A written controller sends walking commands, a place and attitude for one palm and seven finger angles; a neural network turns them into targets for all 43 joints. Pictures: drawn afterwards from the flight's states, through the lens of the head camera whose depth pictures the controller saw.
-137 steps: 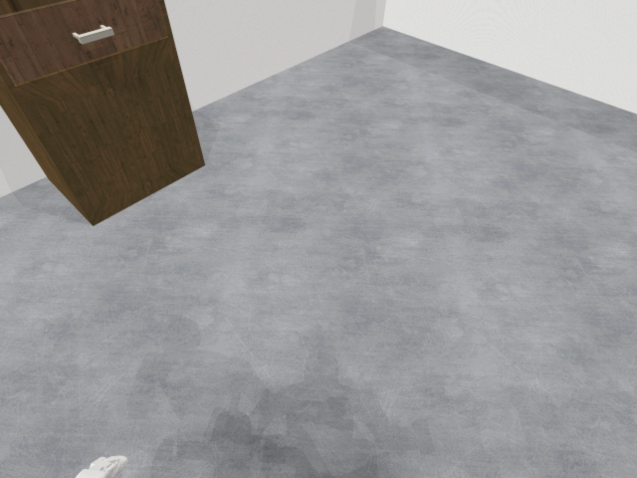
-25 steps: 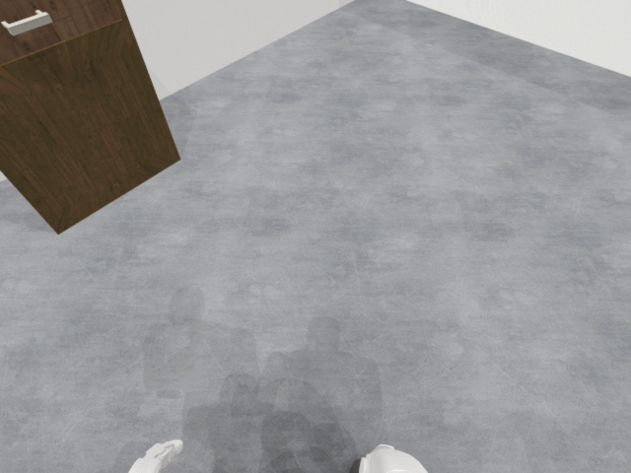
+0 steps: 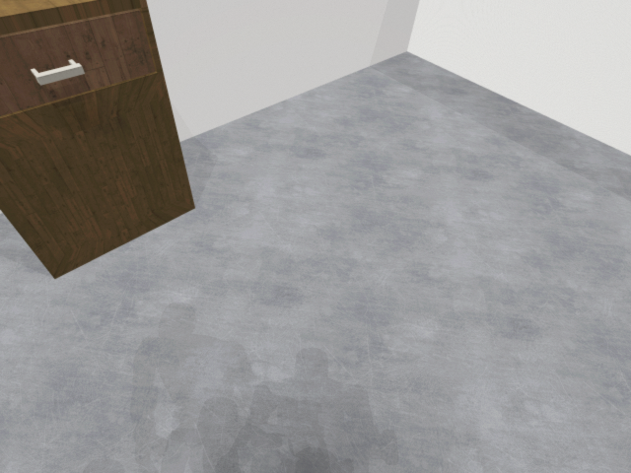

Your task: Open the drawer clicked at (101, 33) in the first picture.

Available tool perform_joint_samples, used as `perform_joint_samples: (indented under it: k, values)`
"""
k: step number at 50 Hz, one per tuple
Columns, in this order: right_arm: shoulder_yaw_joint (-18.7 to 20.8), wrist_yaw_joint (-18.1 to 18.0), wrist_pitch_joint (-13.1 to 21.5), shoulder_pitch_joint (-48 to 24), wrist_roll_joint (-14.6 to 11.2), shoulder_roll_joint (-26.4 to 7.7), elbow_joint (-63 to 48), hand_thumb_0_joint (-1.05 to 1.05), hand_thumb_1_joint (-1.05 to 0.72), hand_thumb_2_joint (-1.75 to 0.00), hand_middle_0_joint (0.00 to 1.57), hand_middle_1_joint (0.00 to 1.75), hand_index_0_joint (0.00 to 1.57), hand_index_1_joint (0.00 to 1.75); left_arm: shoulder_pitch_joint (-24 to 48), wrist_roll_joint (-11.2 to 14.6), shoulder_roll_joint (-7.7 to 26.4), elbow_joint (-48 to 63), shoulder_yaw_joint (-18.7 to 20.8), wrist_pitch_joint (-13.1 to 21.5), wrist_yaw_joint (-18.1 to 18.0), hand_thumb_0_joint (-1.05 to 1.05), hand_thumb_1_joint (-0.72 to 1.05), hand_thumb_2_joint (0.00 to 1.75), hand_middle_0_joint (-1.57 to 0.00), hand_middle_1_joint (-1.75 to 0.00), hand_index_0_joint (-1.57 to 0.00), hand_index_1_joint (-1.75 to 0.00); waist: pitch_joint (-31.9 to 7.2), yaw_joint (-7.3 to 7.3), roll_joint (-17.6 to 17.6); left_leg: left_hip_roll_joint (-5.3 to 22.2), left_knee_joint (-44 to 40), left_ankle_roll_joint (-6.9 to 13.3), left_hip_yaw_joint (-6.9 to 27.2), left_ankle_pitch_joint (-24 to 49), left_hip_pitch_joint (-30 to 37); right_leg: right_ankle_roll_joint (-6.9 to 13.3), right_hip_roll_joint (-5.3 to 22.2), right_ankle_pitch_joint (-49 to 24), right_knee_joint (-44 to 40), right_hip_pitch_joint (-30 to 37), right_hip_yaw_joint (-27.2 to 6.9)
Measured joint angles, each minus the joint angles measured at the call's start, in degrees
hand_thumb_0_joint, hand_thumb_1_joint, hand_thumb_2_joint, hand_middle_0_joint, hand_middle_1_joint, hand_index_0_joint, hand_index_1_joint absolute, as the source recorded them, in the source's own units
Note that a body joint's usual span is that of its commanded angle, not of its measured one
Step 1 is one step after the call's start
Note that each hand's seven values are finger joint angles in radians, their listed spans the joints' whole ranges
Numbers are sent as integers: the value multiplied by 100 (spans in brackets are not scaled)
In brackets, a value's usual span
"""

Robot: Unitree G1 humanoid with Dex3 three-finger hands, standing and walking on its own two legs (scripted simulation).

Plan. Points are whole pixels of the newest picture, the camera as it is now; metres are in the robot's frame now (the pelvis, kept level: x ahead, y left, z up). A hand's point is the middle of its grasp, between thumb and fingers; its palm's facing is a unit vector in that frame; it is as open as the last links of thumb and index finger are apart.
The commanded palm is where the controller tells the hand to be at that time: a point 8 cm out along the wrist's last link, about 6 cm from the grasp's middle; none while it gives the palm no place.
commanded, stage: walk to a spot facing it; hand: left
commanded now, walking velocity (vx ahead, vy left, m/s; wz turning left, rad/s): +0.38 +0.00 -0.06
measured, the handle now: (57, 70) +1.00 +0.76 -0.05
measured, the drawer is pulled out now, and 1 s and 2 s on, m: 0.00 0.00 0.00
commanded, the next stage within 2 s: turn to face it in 1.02 s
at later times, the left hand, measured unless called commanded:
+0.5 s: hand (253, 382) +0.28 +0.12 -0.16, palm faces +0.04 -0.97 -0.22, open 7.2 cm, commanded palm none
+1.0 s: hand (241, 287) +0.47 +0.17 -0.17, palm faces +0.11 -0.98 -0.17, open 7.4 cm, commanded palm none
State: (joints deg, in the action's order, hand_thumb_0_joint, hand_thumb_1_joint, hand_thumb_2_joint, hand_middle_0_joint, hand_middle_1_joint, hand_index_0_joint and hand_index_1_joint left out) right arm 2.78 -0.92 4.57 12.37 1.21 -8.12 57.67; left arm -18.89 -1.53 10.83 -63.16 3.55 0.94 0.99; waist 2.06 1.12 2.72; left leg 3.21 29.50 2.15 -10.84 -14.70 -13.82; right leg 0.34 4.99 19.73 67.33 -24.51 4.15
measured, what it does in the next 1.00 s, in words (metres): walks ahead: right foot, then left foot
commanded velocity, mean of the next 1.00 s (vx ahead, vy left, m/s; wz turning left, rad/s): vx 0.36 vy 0.00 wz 0.03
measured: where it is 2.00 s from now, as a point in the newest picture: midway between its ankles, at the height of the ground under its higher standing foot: (328, 339)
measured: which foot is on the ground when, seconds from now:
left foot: down 0.00-0.30, up 0.32-0.74, down 0.76-1.00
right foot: up 0.00-0.28, down 0.30-0.76, up 0.78-1.00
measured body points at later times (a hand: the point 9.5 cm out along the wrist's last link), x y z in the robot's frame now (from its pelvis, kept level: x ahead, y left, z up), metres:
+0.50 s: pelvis +0.24 -0.07 +0.00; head +0.25 -0.08 +0.45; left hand +0.28 +0.17 -0.14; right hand +0.23 -0.30 -0.16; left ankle +0.23 +0.08 -0.65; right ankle +0.24 -0.16 -0.74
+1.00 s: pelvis +0.46 -0.01 +0.01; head +0.47 +0.00 +0.46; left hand +0.46 +0.22 -0.15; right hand +0.50 -0.25 -0.14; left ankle +0.46 +0.08 -0.74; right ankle +0.49 -0.15 -0.66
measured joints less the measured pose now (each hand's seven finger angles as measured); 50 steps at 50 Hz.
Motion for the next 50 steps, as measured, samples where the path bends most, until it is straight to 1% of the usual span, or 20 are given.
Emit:
perform_joint_samples:
  k: [3,6,9,13,15,17,19,20,22,26,29,34,37,38,39,40,42,43,46,50]
  values:
    - [34,-38,-12,330,-13,-69,224,-1,-95,-89,20,30,20,30,149,-18,-53,147,15,-24,19,1,91,90,-20,-30,-20,-30,-25,-16,-42,-96,-581,-7,-48,74,449,-98,163,-374,-293,-466,-11]
    - [32,-24,-47,646,-12,-85,444,-1,-94,-89,20,30,20,30,350,-20,-88,250,24,-56,37,0,91,90,-20,-30,-20,-30,-6,-65,-87,-141,-979,-72,-81,54,847,-178,290,-632,-1009,-688,36]
    - [33,0,-95,902,5,-60,620,-1,-93,-89,20,30,20,30,584,-4,-50,301,45,-82,37,1,92,90,-20,-30,-20,-30,71,-165,-142,-121,-1127,-194,-113,-108,1173,-184,321,-761,-2025,-641,137]
    - [31,25,-166,1176,36,-38,818,0,-92,-89,20,30,20,30,851,1,-14,367,45,-13,70,1,92,90,-20,-30,-20,-30,173,-319,-268,36,-856,-437,-157,-610,1484,-54,154,-824,-3031,-284,300]
    - [25,53,-210,1334,12,-7,908,0,-91,-89,20,30,20,30,926,-24,30,437,36,143,75,1,92,90,-20,-30,-20,-30,192,-334,-313,215,-21,-471,-101,-1101,1336,125,38,-1053,-3408,47,406]
    - [7,85,-315,1259,-34,-14,987,0,-91,-89,20,30,20,30,997,0,-5,470,35,308,26,0,92,90,-20,-30,-20,-30,267,-294,-399,282,1894,-294,352,-1395,631,259,-29,-828,-2955,52,497]
    - [32,103,-381,1088,-41,-39,984,0,-91,-89,20,30,20,30,945,30,-65,463,3,346,-23,0,92,90,-20,-30,-20,-30,245,-270,-433,234,3451,-169,669,-1083,-135,282,-95,-515,-2985,305,575]
    - [45,106,-390,982,-27,-60,946,1,-91,-89,20,30,20,30,889,33,-106,436,-18,344,-55,0,91,90,-20,-30,-20,-30,207,-268,-447,257,3851,-146,719,-822,-467,259,-131,-478,-3141,474,613]
    - [59,110,-388,747,0,-97,811,1,-91,-89,20,30,20,30,737,34,-179,359,-30,351,-141,0,92,90,-20,-30,-20,-30,109,-274,-452,346,4049,-162,732,-415,-1013,236,-204,-522,-3526,806,677]
    - [94,144,-372,303,19,-124,464,0,-91,-90,19,30,20,30,395,13,-180,163,-63,376,-188,0,95,90,-20,-30,-20,-30,-69,-271,-414,489,3371,-273,663,28,-1695,229,-293,-544,-4188,1392,780]
    - [130,174,-382,0,19,-198,282,1,-92,-90,19,30,20,30,164,13,-237,34,-123,385,-163,0,94,90,-20,-30,-20,-30,-94,-208,-396,530,2479,-320,574,309,-1849,160,-322,-467,-4492,1781,858]
    - [102,273,-367,-394,4,-274,94,0,-92,-90,19,30,20,30,-172,8,-305,-126,-169,363,-141,0,92,90,-20,-30,-20,-30,31,5,-314,452,1196,-232,407,443,-1612,-39,-304,-88,-4599,2357,992]
    - [68,281,-295,-525,16,-265,-15,0,-92,-90,19,30,20,30,-399,18,-296,-223,-154,310,-134,0,91,90,-20,-30,-20,-30,116,92,-191,277,618,-103,230,342,-1167,-223,-144,369,-4248,2571,1019]
    - [53,272,-231,-540,36,-282,-68,0,-92,-90,19,30,20,30,-492,33,-308,-250,-148,282,-125,0,91,90,-21,-30,-20,-30,125,91,-189,231,403,-8,204,505,-982,-246,-62,597,-3818,2482,995]
    - [58,244,-158,-566,55,-272,-105,0,-91,-90,19,30,20,30,-497,57,-303,-288,-141,221,-107,0,91,90,-21,-30,-20,-30,172,59,-154,188,578,73,178,597,-1003,-207,47,758,-3023,2214,874]
    - [47,215,-109,-573,51,-249,-126,0,-91,-90,19,30,20,30,-456,66,-282,-306,-134,152,-94,0,91,90,-21,-30,-20,-30,234,49,-114,146,786,124,144,436,-994,-139,76,888,-2089,1855,616]
    - [14,156,-86,-499,29,-188,-105,0,-91,-90,19,30,20,30,-326,72,-229,-297,-108,63,-85,0,91,90,-20,-30,-20,-30,270,52,-77,82,800,152,69,124,-798,-40,42,775,-569,1095,227]
    - [1,125,-88,-428,25,-149,-72,0,-91,-90,20,30,20,30,-240,62,-200,-273,-85,48,-70,1,91,90,-20,-30,-20,-30,265,40,-71,42,659,142,41,74,-652,-20,53,578,-127,756,140]
    - [41,-4,-64,-137,-4,-66,91,-1,-93,-89,20,30,20,30,40,16,-120,-105,-25,44,-41,1,91,90,-20,-30,-20,-30,202,7,-77,-83,63,101,-15,177,-178,-43,166,80,121,-18,31]
    - [45,-19,-80,276,-9,-123,328,-1,-94,-89,20,30,20,30,363,-1,-80,175,31,-3,-41,0,91,90,-20,-30,-20,-30,77,-38,-126,-177,-599,77,-92,229,406,-145,312,-391,-607,-564,18]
